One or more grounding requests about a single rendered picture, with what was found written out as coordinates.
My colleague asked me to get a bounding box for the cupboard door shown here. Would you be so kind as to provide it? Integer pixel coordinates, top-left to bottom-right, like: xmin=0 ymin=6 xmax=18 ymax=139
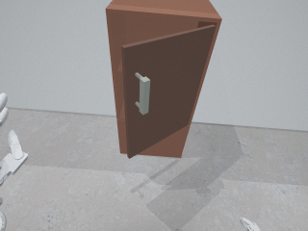
xmin=121 ymin=24 xmax=217 ymax=159

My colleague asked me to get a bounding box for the handle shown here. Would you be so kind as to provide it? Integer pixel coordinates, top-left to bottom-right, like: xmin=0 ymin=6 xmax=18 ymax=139
xmin=135 ymin=72 xmax=150 ymax=115

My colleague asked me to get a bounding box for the right robot hand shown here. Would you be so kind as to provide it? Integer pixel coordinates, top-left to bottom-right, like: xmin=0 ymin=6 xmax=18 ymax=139
xmin=240 ymin=217 xmax=260 ymax=231

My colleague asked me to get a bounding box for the left robot hand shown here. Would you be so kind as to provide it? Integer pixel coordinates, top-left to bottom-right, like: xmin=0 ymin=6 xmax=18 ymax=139
xmin=0 ymin=92 xmax=28 ymax=187

